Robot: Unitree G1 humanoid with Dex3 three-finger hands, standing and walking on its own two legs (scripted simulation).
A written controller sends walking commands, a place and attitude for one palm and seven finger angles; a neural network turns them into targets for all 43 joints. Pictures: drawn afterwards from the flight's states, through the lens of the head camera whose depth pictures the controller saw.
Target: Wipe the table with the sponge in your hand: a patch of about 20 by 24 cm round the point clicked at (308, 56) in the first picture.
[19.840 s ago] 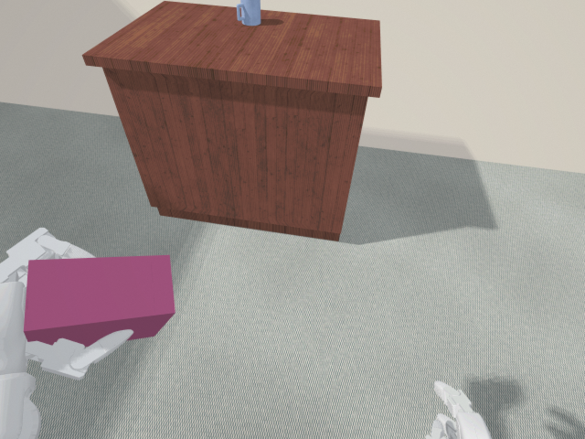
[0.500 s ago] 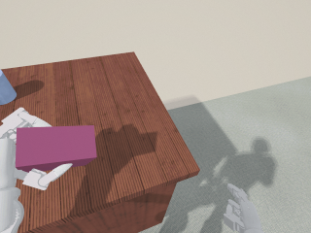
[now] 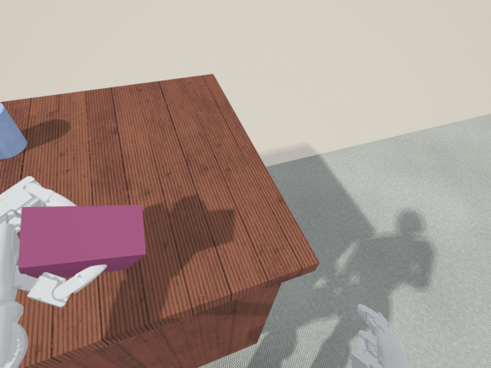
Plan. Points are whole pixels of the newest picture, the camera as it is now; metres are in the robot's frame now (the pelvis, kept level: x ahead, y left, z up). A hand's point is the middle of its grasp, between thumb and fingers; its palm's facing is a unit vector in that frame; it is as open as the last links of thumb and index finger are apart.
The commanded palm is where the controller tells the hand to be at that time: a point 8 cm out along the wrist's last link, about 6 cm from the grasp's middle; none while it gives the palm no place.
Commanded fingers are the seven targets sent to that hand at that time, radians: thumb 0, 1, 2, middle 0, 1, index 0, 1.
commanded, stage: look again from close up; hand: left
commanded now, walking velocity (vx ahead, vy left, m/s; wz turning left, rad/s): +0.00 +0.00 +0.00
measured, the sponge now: (100, 242) +0.24 +0.22 +0.13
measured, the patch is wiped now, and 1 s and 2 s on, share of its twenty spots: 0.00 0.00 0.00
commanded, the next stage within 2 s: shuffle to correct the standing spot in 0.06 s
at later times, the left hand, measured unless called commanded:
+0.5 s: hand (85, 232) +0.23 +0.22 +0.16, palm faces +0.35 -0.86 -0.37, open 9.8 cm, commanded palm +0.16 +0.26 +0.17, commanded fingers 0.00 0.10 1.30 -1.20 -1.60 -1.20 -1.60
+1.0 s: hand (142, 244) +0.22 +0.15 +0.16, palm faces +0.33 -0.86 -0.38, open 9.8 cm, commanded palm +0.16 +0.19 +0.17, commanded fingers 0.00 0.10 1.30 -1.20 -1.60 -1.20 -1.60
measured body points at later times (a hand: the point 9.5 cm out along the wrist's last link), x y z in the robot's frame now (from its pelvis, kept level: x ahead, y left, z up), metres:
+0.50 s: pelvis +0.00 -0.02 +0.00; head +0.05 +0.00 +0.45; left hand +0.21 +0.27 +0.18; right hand +0.19 -0.23 -0.07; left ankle +0.02 +0.06 -0.74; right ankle +0.00 -0.13 -0.74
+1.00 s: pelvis +0.00 -0.09 -0.01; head +0.03 -0.07 +0.44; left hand +0.20 +0.20 +0.18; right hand +0.17 -0.34 -0.08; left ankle +0.02 +0.06 -0.74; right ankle +0.00 -0.13 -0.74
